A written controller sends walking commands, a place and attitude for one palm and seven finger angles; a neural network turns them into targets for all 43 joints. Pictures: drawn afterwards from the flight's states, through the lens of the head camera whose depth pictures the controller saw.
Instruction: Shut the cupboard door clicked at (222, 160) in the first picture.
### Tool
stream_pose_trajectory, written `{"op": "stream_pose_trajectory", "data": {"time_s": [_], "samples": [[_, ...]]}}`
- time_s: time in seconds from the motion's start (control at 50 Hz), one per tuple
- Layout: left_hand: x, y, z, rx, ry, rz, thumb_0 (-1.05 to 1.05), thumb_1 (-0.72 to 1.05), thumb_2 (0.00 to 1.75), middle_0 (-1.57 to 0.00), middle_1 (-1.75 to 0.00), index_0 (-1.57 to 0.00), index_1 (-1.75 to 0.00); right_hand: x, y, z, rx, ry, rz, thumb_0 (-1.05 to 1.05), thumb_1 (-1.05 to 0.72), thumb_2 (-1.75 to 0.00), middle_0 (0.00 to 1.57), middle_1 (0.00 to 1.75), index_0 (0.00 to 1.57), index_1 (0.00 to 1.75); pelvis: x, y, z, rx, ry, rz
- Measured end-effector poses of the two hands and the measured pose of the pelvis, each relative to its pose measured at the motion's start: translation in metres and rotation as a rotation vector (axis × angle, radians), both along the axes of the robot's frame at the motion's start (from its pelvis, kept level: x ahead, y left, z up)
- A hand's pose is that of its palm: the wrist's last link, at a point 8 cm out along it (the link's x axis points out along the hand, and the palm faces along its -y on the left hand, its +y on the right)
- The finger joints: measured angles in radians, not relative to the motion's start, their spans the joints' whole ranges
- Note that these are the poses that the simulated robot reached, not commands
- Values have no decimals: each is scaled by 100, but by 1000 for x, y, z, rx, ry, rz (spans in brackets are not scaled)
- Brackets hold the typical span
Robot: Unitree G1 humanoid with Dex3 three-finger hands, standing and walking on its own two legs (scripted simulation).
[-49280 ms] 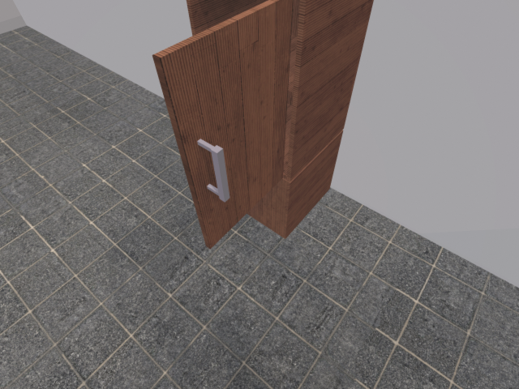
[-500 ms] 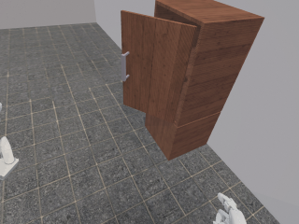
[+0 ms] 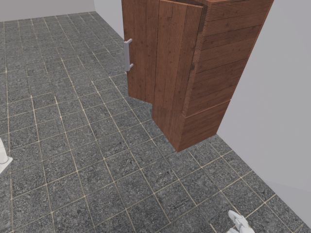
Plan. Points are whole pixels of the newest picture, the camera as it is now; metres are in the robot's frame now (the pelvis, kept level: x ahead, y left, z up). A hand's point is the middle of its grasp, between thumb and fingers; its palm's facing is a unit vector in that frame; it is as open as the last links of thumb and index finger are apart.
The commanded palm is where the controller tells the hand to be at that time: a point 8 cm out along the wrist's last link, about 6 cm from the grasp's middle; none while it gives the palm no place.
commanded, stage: stop stepping back and stand still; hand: left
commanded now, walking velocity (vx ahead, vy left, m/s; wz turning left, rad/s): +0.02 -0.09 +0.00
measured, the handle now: (129, 55) +0.97 +0.16 -0.02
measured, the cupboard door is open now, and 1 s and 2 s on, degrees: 37 37 37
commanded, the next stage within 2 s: let the arm hang, fingers relaxed in 0.50 s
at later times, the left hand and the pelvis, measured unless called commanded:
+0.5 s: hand (26, 139) +0.25 +0.27 +0.17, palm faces +0.37 -0.81 -0.46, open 7.4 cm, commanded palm +0.18 +0.31 +0.19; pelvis +0.03 +0.02 +0.01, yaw -2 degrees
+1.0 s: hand out of the picture +0.01 +0.21 -0.17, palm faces +0.01 -0.98 -0.17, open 6.9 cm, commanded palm none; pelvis -0.01 +0.03 +0.01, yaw +0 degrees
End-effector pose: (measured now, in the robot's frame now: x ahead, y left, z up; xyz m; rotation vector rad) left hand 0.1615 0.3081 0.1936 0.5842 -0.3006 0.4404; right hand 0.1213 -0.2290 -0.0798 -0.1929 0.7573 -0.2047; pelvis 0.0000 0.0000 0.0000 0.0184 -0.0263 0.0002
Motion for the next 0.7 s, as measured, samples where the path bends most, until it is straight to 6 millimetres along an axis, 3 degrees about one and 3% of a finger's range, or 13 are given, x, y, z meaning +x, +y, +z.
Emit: {"op": "stream_pose_trajectory", "data": {"time_s": [0.12, 0.22, 0.32, 0.4, 0.5, 0.6, 0.64, 0.7], "samples": [[5, -12, 4, -22, 15, -8, 2, 89, 90, -21, -30, -21, -30, 22, 14, -5, 63, 18, 60, 1, -90, -90, 20, 30, 21, 30, 12, -1, 4, -19, 27, -3], [20, -2, -9, -63, 57, 11, 2, 89, 90, -21, -30, -21, -30, 39, 10, -2, 24, 45, 59, 1, -90, -90, 20, 30, 21, 30, 27, 6, 5, -25, 34, -7], [40, 9, -19, -93, 87, 11, 2, 89, 90, -21, -30, -21, -30, 55, 6, 13, -17, 24, 28, 1, -90, -90, 20, 30, 21, 30, 34, 10, 9, -18, 37, -20], [51, 4, -12, -79, 65, -46, 2, 89, 90, -21, -30, -21, -30, 65, 5, 25, -34, -24, 20, 1, -90, -90, 20, 30, 21, 30, 35, 13, 10, -25, 46, -23], [52, -2, -1, -35, 56, -112, 2, 89, 90, -21, -30, -21, -30, 68, 7, 32, -27, -56, 0, 1, -90, -90, 20, 30, 21, 30, 35, 16, 11, -30, 55, -28], [40, 10, -1, -12, 95, -85, 2, 89, 90, -21, -30, -22, -30, 57, 12, 28, -12, -39, -15, 1, -90, -90, 20, 30, 21, 30, 32, 20, 11, -33, 55, -31], [42, 17, -27, -44, 192, -72, 1, 89, 90, -21, -30, -21, -30, 53, 13, 18, 12, -27, 31, 1, -90, -90, 20, 30, 21, 30, 26, 24, 10, -37, 54, -19], [42, 22, -110, -207, 524, -13, 1, 90, 90, -20, -30, -20, -30, 43, 10, -4, 25, 38, 82, 1, -90, -90, 20, 30, 21, 30, 15, 33, 6, -33, 51, -15]]}}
